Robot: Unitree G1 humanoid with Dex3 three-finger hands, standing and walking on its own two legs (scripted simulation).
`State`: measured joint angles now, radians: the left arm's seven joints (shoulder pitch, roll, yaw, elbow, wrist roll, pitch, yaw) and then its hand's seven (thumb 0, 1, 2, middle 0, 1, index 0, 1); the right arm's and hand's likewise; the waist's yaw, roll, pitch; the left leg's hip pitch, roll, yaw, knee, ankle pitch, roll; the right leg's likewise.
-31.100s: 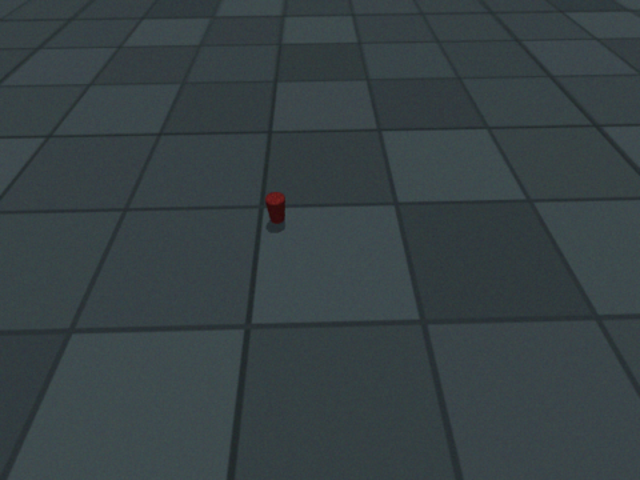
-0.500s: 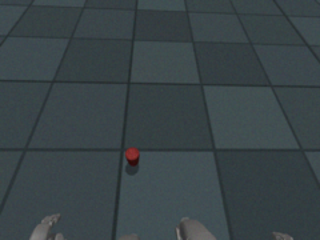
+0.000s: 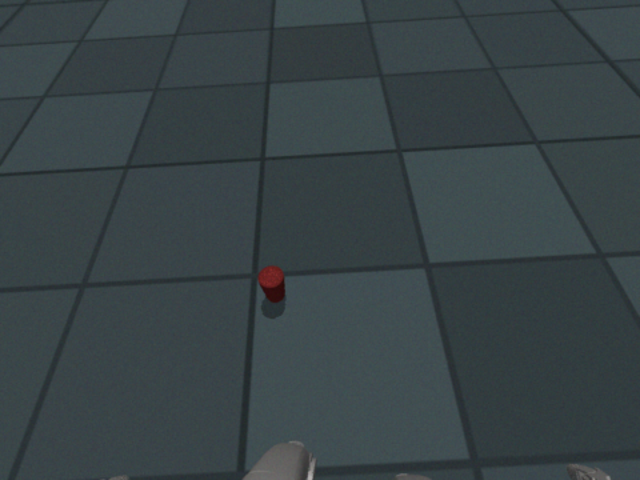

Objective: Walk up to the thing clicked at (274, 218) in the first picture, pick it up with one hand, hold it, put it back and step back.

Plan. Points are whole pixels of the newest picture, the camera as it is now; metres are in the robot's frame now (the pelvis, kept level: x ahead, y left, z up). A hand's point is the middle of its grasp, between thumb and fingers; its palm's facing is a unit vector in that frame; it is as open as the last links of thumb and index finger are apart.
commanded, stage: step back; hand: left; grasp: from the side
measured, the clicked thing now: (273, 286) +0.77 +0.23 -0.70
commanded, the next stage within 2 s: stand in 1.72 s
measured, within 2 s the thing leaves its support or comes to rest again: neither
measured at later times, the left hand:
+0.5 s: hand out of the picture -0.10 +0.24 -0.16, palm faces -0.03 -0.92 -0.40, open 7.4 cm
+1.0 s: hand out of the picture -0.24 +0.23 -0.14, palm faces +0.10 -0.92 -0.38, open 7.4 cm
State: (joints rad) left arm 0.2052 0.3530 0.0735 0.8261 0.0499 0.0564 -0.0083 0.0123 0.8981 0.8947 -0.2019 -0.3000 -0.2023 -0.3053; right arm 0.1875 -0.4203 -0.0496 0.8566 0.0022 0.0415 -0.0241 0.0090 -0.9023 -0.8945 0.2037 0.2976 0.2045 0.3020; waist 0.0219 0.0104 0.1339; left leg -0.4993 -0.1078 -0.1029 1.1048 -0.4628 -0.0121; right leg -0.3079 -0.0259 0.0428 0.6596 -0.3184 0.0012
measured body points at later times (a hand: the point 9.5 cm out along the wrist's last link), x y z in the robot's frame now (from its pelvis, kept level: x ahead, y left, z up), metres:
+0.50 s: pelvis -0.18 -0.04 -0.01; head -0.12 -0.03 +0.43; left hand -0.09 +0.29 -0.13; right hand -0.03 -0.35 -0.11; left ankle -0.05 +0.10 -0.72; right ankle -0.23 -0.16 -0.73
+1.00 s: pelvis -0.27 -0.06 +0.00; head -0.26 -0.05 +0.45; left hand -0.24 +0.27 -0.11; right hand -0.17 -0.36 -0.12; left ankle -0.28 +0.07 -0.72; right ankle -0.25 -0.17 -0.70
